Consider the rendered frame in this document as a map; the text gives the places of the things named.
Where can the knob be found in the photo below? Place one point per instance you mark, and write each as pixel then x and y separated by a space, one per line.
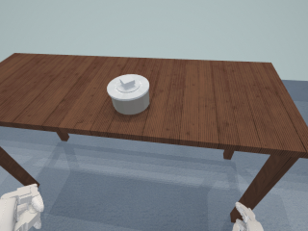
pixel 127 81

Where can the pot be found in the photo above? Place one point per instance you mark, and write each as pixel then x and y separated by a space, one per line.
pixel 132 107

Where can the table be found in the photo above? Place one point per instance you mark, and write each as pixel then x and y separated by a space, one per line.
pixel 226 105

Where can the robot right hand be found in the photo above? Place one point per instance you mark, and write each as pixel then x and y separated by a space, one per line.
pixel 249 218

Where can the lid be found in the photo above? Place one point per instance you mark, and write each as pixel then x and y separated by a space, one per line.
pixel 118 92

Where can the robot left hand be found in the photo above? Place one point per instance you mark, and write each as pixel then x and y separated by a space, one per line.
pixel 27 213

